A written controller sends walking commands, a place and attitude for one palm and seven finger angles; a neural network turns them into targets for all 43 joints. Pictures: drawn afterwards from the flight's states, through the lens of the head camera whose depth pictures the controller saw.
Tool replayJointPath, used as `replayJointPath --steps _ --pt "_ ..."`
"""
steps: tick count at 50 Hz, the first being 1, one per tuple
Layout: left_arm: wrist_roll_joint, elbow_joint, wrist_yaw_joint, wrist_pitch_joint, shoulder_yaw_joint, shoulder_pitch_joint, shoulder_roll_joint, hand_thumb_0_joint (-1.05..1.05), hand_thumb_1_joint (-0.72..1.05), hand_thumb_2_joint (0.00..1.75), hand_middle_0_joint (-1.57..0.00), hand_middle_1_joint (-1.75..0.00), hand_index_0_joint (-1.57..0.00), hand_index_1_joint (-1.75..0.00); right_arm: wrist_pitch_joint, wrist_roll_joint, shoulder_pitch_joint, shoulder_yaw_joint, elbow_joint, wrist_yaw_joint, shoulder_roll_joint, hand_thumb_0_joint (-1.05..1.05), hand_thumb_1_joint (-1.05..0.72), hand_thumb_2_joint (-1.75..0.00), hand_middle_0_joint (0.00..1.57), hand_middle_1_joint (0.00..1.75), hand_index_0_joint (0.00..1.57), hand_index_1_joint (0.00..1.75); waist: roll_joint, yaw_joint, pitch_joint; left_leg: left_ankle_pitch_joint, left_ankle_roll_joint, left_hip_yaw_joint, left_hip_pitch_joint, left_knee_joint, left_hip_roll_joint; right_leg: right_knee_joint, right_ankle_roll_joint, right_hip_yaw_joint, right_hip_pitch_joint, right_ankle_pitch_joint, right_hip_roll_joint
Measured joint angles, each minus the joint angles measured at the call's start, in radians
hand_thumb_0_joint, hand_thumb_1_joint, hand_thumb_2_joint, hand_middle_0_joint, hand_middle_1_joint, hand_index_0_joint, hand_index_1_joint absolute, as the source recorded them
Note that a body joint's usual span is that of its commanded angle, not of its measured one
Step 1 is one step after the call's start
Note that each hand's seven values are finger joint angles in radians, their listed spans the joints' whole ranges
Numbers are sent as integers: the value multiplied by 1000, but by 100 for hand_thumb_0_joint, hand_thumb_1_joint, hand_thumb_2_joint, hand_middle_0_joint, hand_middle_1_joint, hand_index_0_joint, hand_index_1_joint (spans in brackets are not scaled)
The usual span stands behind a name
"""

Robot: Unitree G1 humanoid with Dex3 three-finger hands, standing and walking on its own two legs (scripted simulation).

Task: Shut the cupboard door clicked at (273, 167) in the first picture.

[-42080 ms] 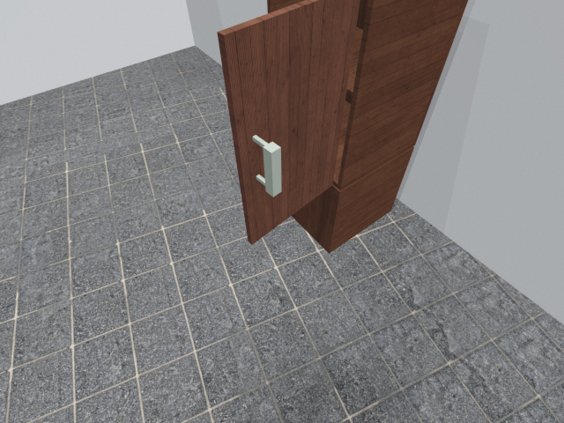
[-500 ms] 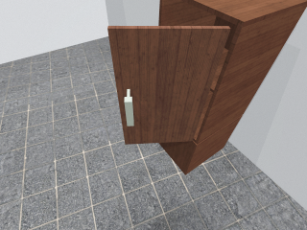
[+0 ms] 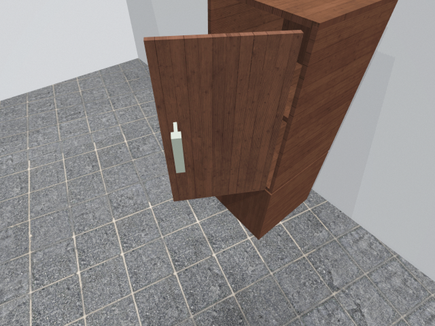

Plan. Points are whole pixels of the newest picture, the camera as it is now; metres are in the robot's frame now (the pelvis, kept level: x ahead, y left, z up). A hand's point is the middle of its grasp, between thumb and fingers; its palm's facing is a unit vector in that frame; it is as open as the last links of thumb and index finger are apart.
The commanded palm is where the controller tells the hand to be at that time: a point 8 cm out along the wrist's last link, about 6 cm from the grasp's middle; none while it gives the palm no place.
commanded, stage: come to a stop and stand still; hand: left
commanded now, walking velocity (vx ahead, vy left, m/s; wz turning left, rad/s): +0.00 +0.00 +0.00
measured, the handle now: (177, 147) +0.58 +0.13 -0.04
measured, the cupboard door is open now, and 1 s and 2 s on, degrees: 60 60 60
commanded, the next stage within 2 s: look again from close up in 0.24 s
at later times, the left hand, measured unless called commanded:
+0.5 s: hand out of the picture -0.06 +0.22 -0.18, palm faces +0.08 -0.98 -0.18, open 7.4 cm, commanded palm none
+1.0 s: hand out of the picture -0.02 +0.21 -0.17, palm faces +0.02 -0.98 -0.20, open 7.4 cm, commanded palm none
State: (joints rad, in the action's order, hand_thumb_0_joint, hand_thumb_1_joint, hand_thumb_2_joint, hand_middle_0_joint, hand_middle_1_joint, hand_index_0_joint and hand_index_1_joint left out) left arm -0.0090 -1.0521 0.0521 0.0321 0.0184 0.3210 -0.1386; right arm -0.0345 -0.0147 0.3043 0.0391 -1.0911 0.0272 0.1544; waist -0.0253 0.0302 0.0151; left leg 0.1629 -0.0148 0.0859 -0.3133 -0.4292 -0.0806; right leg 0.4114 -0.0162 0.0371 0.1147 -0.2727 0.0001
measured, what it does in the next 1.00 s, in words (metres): steps on the spot: left foot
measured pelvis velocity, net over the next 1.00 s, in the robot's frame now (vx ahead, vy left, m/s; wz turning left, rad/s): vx -0.02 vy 0.04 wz -0.01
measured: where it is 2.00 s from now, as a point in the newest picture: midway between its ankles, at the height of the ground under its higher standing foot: outside the picture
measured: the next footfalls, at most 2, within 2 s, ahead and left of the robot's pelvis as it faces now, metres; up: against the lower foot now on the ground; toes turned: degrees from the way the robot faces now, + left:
left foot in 0.40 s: +0.05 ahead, +0.15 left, +0.00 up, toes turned +0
right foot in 1.60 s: +0.21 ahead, -0.17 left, +0.00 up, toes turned +5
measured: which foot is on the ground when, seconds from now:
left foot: down 0.00-0.26, up 0.28-0.38, down 0.40-1.00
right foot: down 0.00-1.00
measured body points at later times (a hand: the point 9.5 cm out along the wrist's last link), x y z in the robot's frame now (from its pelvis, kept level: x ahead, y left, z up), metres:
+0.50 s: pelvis -0.02 +0.05 +0.00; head +0.00 +0.06 +0.45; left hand -0.06 +0.27 -0.17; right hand +0.01 -0.18 -0.16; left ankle +0.01 +0.15 -0.74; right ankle -0.04 -0.10 -0.74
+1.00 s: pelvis -0.02 +0.04 +0.00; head +0.00 +0.04 +0.45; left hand -0.02 +0.26 -0.16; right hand -0.02 -0.18 -0.16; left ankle +0.01 +0.15 -0.74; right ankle -0.04 -0.10 -0.74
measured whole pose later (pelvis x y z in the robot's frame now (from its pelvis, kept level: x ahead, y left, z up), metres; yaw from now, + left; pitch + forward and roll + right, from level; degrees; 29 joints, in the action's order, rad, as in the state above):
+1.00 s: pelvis -0.02 +0.04 +0.00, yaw +0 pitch -1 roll +0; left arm -0.01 -1.10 0.03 0.00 0.00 0.28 -0.15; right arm -0.01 -0.01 0.25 0.01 -1.13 0.02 0.15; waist 0.00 0.00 0.06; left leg 0.18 0.02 0.01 -0.22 -0.42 -0.02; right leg 0.44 0.04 0.04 0.15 -0.27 -0.07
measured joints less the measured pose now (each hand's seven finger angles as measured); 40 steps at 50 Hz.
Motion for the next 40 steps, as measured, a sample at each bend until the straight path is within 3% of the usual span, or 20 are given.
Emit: replayJointPath --steps 3,5,7,10,12,13,14,16,17,18,20,22,24,27,40 --pt "4 -21 0 -1 -6 7 2 1 91 89 -20 -30 -20 -29 3 2 20 -4 -9 -4 0 1 -92 -90 20 30 20 30 -12 9 27 -32 24 2 -12 -60 27 36 18 19 -7 -23 19" --pt "6 -31 -2 0 -8 6 1 1 91 89 -20 -30 -20 -29 3 1 31 -10 -20 -4 -10 1 -92 -90 19 30 20 30 5 4 38 -33 96 11 0 -62 19 74 23 13 -1 -44 12" --pt "2 -33 -5 5 -8 6 3 1 91 89 -20 -30 -20 -29 0 -1 39 -13 -26 -3 -21 1 -92 -90 19 30 20 30 23 -4 36 -38 136 22 11 -27 5 106 9 2 19 -85 0" --pt "-5 -24 -11 6 -4 14 13 1 91 89 -20 -30 -20 -29 -10 -2 35 -12 -31 0 -30 1 -91 -90 19 30 20 30 34 -23 33 -103 106 32 44 91 -21 168 -15 3 54 -168 -17" --pt "-4 -12 -12 -7 4 44 20 1 91 89 -20 -30 -21 -29 -23 -1 26 -7 -34 -1 -27 1 -91 -90 20 30 20 30 29 -40 24 -137 29 28 64 164 -36 83 -27 30 19 -180 -19" --pt "-5 -10 -9 -15 10 60 22 1 91 89 -20 -30 -21 -29 -31 5 16 -3 -35 -1 -24 1 -91 -90 20 30 20 30 25 -47 24 -95 -24 22 43 133 -40 28 -29 34 4 -116 -21" --pt "-6 -11 -3 -17 15 75 21 0 91 89 -20 -30 -21 -29 -37 9 2 4 -33 -2 -24 1 -91 -90 20 30 20 30 26 -53 26 -2 -47 6 -6 16 -43 5 -29 38 3 -47 -28" --pt "-8 -37 8 -3 18 90 15 0 91 89 -20 -30 -21 -29 -35 7 -21 17 -16 -10 -20 1 -91 -90 20 30 20 30 26 -52 35 113 -35 -40 -83 -260 -17 0 -17 46 5 14 -31" --pt "-7 -54 9 3 18 92 10 0 91 89 -20 -30 -21 -29 -27 8 -28 20 -5 -13 -18 1 -91 -90 20 30 20 30 26 -47 36 138 -23 -59 -85 -324 10 3 -4 45 4 12 -29" --pt "-8 -67 7 7 16 94 5 1 91 89 -20 -30 -20 -29 -16 10 -31 19 5 -15 -16 1 -91 -90 20 30 20 30 28 -41 35 154 -13 -71 -61 -317 38 10 11 41 6 4 -29" --pt "-8 -76 -1 4 8 91 -2 1 90 89 -20 -30 -20 -29 9 11 -30 14 22 -12 -6 1 -91 -90 20 30 20 30 25 -35 34 88 -1 -93 27 -161 91 62 36 34 30 -26 -32" --pt "-3 -76 -9 1 3 57 -4 1 91 89 -20 -30 -20 -29 26 9 -38 8 17 2 0 1 -91 -90 20 30 20 30 27 -37 45 109 21 -103 51 -111 75 111 53 32 51 -54 -54" --pt "-2 -62 -15 -7 1 25 -5 1 91 89 -20 -30 -20 -29 26 4 -52 -5 7 8 -1 1 -92 -90 19 30 20 30 30 -58 52 91 41 -90 53 -104 60 91 62 18 46 -38 -69" --pt "-2 -44 -18 -20 -3 -12 -10 1 91 89 -20 -30 -20 -29 26 2 -70 -15 -5 13 4 1 -94 -90 20 30 20 30 38 -66 52 52 54 -76 67 -53 43 59 65 7 44 -14 -85" --pt "-6 -33 -22 -28 -9 -59 -34 1 91 89 -20 -30 -20 -29 28 2 -74 -27 -13 -4 7 1 -94 -90 20 30 20 30 45 -36 31 8 49 -67 92 25 40 13 73 -2 37 17 -89"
